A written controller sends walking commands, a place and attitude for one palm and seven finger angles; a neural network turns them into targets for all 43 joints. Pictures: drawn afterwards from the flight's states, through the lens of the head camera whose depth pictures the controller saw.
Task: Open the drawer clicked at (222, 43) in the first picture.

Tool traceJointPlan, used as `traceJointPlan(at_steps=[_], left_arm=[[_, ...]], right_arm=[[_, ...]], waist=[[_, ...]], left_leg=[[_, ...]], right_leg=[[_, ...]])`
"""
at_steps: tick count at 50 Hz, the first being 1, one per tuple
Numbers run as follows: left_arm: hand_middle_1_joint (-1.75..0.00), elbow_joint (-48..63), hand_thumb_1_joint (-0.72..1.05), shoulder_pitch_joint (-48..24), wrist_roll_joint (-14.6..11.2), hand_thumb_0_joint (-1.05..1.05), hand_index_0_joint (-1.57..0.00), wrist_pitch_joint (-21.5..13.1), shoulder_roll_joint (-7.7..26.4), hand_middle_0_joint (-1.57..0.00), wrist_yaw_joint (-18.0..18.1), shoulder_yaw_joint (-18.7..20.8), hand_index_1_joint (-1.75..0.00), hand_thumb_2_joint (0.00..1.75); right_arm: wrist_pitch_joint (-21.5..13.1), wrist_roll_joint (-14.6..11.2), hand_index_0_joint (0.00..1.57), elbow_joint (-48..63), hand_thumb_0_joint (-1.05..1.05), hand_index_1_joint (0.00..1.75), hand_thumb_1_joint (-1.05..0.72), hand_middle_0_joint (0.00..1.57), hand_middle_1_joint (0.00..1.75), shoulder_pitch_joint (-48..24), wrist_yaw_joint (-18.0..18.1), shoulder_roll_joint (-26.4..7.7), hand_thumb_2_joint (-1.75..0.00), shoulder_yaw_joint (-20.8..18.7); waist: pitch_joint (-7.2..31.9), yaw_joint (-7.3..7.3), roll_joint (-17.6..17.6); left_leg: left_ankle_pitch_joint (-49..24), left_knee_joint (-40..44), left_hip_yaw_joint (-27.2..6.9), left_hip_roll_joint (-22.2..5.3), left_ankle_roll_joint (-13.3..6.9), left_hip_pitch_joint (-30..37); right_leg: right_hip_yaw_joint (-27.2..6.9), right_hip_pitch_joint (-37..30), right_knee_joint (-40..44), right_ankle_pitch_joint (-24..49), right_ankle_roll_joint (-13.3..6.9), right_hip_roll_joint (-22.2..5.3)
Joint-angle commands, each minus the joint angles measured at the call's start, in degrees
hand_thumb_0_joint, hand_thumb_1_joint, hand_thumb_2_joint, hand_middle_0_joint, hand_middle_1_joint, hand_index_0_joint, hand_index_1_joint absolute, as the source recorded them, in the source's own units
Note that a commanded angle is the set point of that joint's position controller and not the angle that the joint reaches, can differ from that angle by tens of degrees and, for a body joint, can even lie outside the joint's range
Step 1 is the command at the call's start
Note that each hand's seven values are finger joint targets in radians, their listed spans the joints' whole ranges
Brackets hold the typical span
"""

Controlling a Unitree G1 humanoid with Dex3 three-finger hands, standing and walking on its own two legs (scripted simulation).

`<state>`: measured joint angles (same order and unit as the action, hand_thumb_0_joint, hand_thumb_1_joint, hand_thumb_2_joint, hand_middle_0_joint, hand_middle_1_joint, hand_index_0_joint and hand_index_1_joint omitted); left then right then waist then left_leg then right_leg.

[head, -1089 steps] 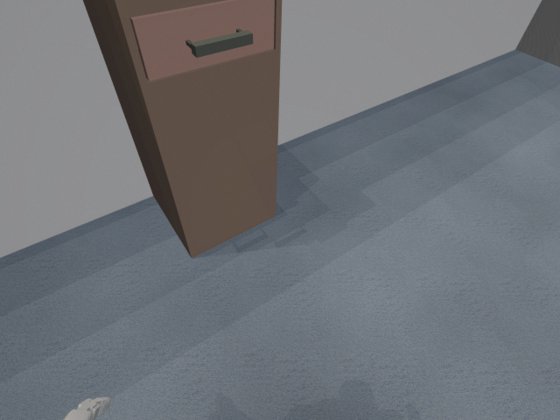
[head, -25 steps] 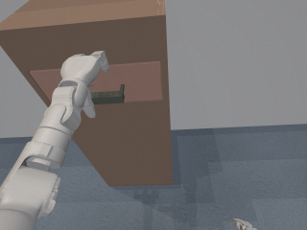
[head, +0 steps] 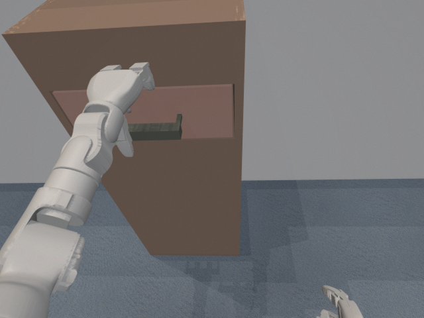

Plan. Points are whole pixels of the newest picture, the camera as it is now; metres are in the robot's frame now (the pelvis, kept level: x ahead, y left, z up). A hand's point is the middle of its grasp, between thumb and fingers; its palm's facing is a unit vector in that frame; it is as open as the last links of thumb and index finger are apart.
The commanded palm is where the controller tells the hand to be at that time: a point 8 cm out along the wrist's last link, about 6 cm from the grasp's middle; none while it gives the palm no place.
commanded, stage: move the hooked fingers above the handle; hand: left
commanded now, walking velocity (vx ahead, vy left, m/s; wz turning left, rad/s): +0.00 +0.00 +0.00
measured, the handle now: (145, 125) +0.49 +0.17 +0.10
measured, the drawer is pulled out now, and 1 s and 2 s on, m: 0.00 0.00 0.00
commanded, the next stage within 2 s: none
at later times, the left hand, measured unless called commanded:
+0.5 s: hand (123, 111) +0.45 +0.19 +0.18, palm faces +0.12 -0.07 -0.99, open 13.9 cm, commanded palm +0.41 +0.20 +0.23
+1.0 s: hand (121, 118) +0.43 +0.18 +0.18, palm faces +0.11 -0.05 -0.99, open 13.9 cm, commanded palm +0.41 +0.20 +0.23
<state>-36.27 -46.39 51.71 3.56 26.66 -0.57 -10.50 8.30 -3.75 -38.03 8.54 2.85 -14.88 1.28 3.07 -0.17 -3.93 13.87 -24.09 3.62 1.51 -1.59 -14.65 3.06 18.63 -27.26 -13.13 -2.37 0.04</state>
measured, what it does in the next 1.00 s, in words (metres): stands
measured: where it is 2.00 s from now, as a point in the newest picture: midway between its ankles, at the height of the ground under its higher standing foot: outside the picture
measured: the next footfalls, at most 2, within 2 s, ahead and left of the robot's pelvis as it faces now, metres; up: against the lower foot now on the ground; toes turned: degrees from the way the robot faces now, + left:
none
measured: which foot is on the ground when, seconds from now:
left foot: down 0.00-1.00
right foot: down 0.00-1.00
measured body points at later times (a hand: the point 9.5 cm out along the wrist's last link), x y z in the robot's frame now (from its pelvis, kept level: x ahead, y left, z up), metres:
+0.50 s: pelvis +0.01 +0.01 +0.00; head +0.03 -0.02 +0.45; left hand +0.43 +0.19 +0.23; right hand +0.15 -0.24 -0.13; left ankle -0.02 +0.10 -0.74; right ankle +0.01 -0.09 -0.74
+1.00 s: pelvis +0.00 +0.00 +0.00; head +0.02 -0.03 +0.45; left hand +0.42 +0.19 +0.23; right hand +0.16 -0.24 -0.13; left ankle -0.02 +0.10 -0.74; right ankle +0.01 -0.09 -0.74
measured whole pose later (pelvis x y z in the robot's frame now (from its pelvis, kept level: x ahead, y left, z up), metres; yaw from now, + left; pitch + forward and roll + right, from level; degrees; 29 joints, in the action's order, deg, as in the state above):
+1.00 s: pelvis +0.00 +0.00 +0.00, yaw +1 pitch +4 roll +1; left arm -26.5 -40.9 50.5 4.1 26.9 -1.8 -12.3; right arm 9.0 -3.6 -38.7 9.8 2.1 -15.5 0.4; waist 2.9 1.9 -4.2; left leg 14.9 -25.3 2.6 1.8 -1.7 -14.1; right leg 4.0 17.3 -27.7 -14.2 -2.2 -0.3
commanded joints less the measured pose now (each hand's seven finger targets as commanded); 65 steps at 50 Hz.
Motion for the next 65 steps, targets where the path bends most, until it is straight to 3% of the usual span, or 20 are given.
traceJointPlan(at_steps=[1,5,8,14,16,20,21,24,28,30,35,40,42,45,47,51,53,56,60,65], left_arm=[[-1.20,4.03,-0.50,-19.94,2.56,0.00,-0.30,5.09,15.32,-0.30,-0.50,7.48,-1.20,0.30],[-1.20,5.71,-0.50,-17.54,2.12,0.00,-0.30,4.85,15.06,-0.30,-3.27,6.95,-1.20,0.30],[-1.20,10.68,-0.50,-18.31,1.43,0.00,-0.30,2.67,15.71,-0.30,-4.31,7.58,-1.20,0.30],[-1.20,30.45,-0.50,-26.77,-0.32,0.00,-0.30,-5.10,13.26,-0.30,-2.03,5.51,-1.20,0.30],[-1.20,29.09,-0.50,-27.61,-1.32,0.00,-0.30,-5.21,12.90,-0.30,-0.57,5.55,-1.20,0.30],[-1.20,18.77,-0.50,-25.65,-1.71,0.00,-0.30,-1.59,12.99,-0.30,2.47,7.38,-1.20,0.30],[-1.20,15.19,-0.50,-23.63,-1.25,0.00,-0.30,-0.10,16.51,-0.30,3.01,10.82,-1.20,0.30],[-1.20,11.78,-0.50,-22.02,0.44,0.00,-0.30,4.19,14.31,-0.30,2.45,8.25,-1.20,0.30],[-1.20,9.97,-0.50,-15.94,1.80,0.00,-0.30,7.94,11.59,-0.30,-1.95,5.05,-1.20,0.30],[-1.20,10.92,-0.50,-17.21,2.10,0.00,-0.30,8.14,10.63,-0.30,-3.22,3.69,-1.20,0.30],[-1.20,17.12,-0.50,-17.07,1.45,0.00,-0.30,5.13,13.76,-0.30,-5.13,6.35,-1.20,0.30],[-1.20,31.15,-0.50,-24.01,0.20,0.00,-0.30,-2.11,13.65,-0.30,-2.56,6.46,-1.20,0.30],[-1.20,31.25,-0.50,-24.67,-0.50,0.00,-0.30,-2.99,14.56,-0.30,-0.82,7.61,-1.20,0.30],[-1.20,22.83,-0.50,-23.68,-0.96,0.00,-0.30,-1.09,12.63,-0.30,1.20,6.93,-1.20,0.30],[-1.20,18.29,-0.50,-23.11,-0.99,0.00,-0.30,1.17,12.92,-0.30,1.75,7.14,-1.20,0.30],[-1.20,12.62,-0.50,-19.90,0.58,0.00,-0.30,5.61,13.45,-0.30,0.20,6.75,-1.20,0.30],[-1.20,12.63,-0.50,-19.32,0.78,0.00,-0.30,6.66,9.48,-0.30,-2.03,3.00,-1.20,0.30],[-1.20,16.88,-0.50,-16.68,0.45,0.00,-0.30,5.59,7.70,-0.30,-5.44,1.26,-1.20,0.30],[-1.20,26.33,-0.50,-17.82,-0.63,0.00,-0.30,0.77,10.16,-0.30,-6.61,3.28,-1.20,0.30],[-1.20,25.97,-0.50,-20.13,-1.28,0.00,-0.30,-2.77,18.12,-0.30,-0.81,12.56,-1.20,0.30]], right_arm=[[0.23,-0.01,0.20,7.71,0.00,0.30,-0.90,0.20,0.30,-2.45,-0.01,-7.57,-0.90,-2.04],[1.35,-0.23,0.20,8.79,0.00,0.30,-0.90,0.20,0.30,-2.99,0.37,-7.62,-0.90,-1.55],[0.88,-0.12,0.20,10.01,0.00,0.30,-0.90,0.20,0.30,-2.62,0.69,-7.60,-0.90,-1.89],[-1.50,0.63,0.20,10.15,0.00,0.30,-0.90,0.20,0.30,-0.33,0.37,-6.21,-0.90,-3.85],[-1.91,0.59,0.20,8.64,0.00,0.30,-0.90,0.20,0.30,0.94,0.09,-6.34,-0.90,-4.03],[-1.87,0.20,0.20,6.01,0.00,0.30,-0.90,0.20,0.30,0.30,-0.44,-6.71,-0.90,-3.15],[-1.66,0.20,0.20,5.34,0.00,0.30,-0.90,0.20,0.30,0.16,-0.57,-7.34,-0.90,-3.16],[-0.71,0.20,0.20,5.64,0.00,0.30,-0.90,0.20,0.30,-1.66,-1.19,-7.29,-0.90,-2.39],[1.31,-0.25,0.20,7.73,0.00,0.30,-0.90,0.20,0.30,-3.03,-1.43,-7.74,-0.90,-2.17],[1.83,-0.35,0.20,8.22,0.00,0.30,-0.90,0.20,0.30,-3.43,-1.30,-7.82,-0.90,-2.03],[1.68,-0.08,0.20,10.61,0.00,0.30,-0.90,0.20,0.30,-4.06,-0.43,-7.46,-0.90,-1.91],[-0.56,0.67,0.20,10.92,0.00,0.30,-0.90,0.20,0.30,-3.10,-0.14,-5.91,-0.90,-2.97],[-1.39,0.68,0.20,9.74,0.00,0.30,-0.90,0.20,0.30,-2.40,-0.21,-5.85,-0.90,-3.17],[-1.55,0.29,0.20,7.17,0.00,0.30,-0.90,0.20,0.30,-2.10,-0.33,-6.08,-0.90,-2.72],[-1.46,0.10,0.20,6.45,0.00,0.30,-0.90,0.20,0.30,-2.32,-0.51,-6.58,-0.90,-2.40],[-0.38,0.01,0.20,6.57,0.00,0.30,-0.90,0.20,0.30,-3.31,-0.86,-7.39,-0.90,-2.18],[0.16,-0.20,0.20,7.61,0.00,0.30,-0.90,0.20,0.30,-3.63,-1.03,-7.27,-0.90,-2.23],[0.71,-0.14,0.20,9.82,0.00,0.30,-0.90,0.20,0.30,-4.18,-1.05,-7.58,-0.90,-2.66],[0.31,0.26,0.20,11.08,0.00,0.30,-0.90,0.20,0.30,-4.23,-0.77,-6.86,-0.90,-2.78],[-0.84,0.68,0.20,8.70,0.00,0.30,-0.90,0.20,0.30,-3.37,-0.25,-6.20,-0.90,-2.50]], waist=[[18.20,1.82,7.56],[14.50,1.79,9.89],[16.29,1.60,8.70],[25.92,0.23,-2.40],[24.03,-0.52,-0.91],[17.36,0.43,2.40],[17.19,1.42,3.99],[17.71,2.27,3.93],[17.13,1.89,8.06],[15.28,1.22,8.13],[17.42,1.72,8.02],[23.91,1.40,0.17],[23.09,1.05,-0.50],[16.77,0.29,2.93],[15.76,0.80,3.89],[17.75,1.64,5.51],[17.12,0.89,7.21],[18.51,0.66,7.86],[20.33,1.23,5.67],[18.32,2.81,3.35]], left_leg=[[-15.99,2.27,-1.04,-0.49,-0.31,-0.47],[-13.10,2.73,-0.87,-0.59,-0.68,-1.77],[-13.38,2.05,-1.26,-0.54,-1.22,-0.27],[-23.55,-1.38,-3.24,-0.18,-1.14,10.71],[-23.84,-1.53,-3.62,-0.37,-0.38,10.79],[-18.82,0.37,-3.42,-0.13,0.38,5.48],[-19.01,0.86,-2.98,-0.30,0.48,4.20],[-20.37,1.48,-2.58,-0.43,0.83,2.42],[-19.38,1.67,-1.81,-0.81,0.00,1.07],[-17.28,1.94,-2.02,-1.06,-0.11,1.40],[-15.58,1.27,-2.17,-0.44,-0.98,1.72],[-21.47,-0.81,-3.12,-0.20,-0.95,8.78],[-22.32,-1.19,-3.27,-0.15,-0.53,9.03],[-18.19,0.00,-2.85,-0.22,0.12,5.90],[-16.05,0.96,-2.52,-0.06,0.24,3.99],[-16.85,1.47,-2.03,-0.11,0.23,2.00],[-16.34,1.38,-2.11,-0.32,-0.28,1.79],[-16.37,0.81,-2.29,-0.09,-0.94,3.17],[-17.90,-0.03,-2.84,0.33,-1.28,4.50],[-17.24,0.57,-2.39,0.39,-0.53,2.60]], right_leg=[[-3.08,-15.88,2.06,16.46,0.41,-1.50],[-3.19,-14.40,2.60,14.27,0.77,-1.62],[-3.59,-14.71,2.40,14.47,0.65,-1.58],[-3.49,-11.10,0.66,18.24,-0.24,-0.38],[-2.81,-9.29,1.37,16.99,-0.27,-0.01],[-1.75,-8.34,1.84,14.03,-0.41,0.13],[-1.87,-9.94,2.08,14.12,-0.51,0.03],[-1.69,-11.83,1.21,15.95,-0.51,-0.39],[-2.25,-13.63,1.56,17.65,0.05,-0.96],[-2.10,-11.48,1.88,15.22,0.02,-0.93],[-3.14,-13.87,1.60,15.33,0.09,-1.17],[-3.41,-12.32,0.68,17.32,-0.26,-0.53],[-3.24,-11.24,1.03,17.30,-0.33,-0.21],[-2.20,-8.81,2.09,14.40,-0.18,-0.07],[-2.24,-9.57,2.56,12.93,-0.09,-0.38],[-2.67,-13.48,2.32,15.08,-0.07,-0.99],[-2.57,-13.19,2.15,15.93,0.20,-1.20],[-3.03,-13.79,1.89,16.87,0.27,-1.26],[-3.41,-14.23,1.02,19.00,0.19,-1.18],[-3.31,-14.15,1.57,16.53,-0.06,-0.75]])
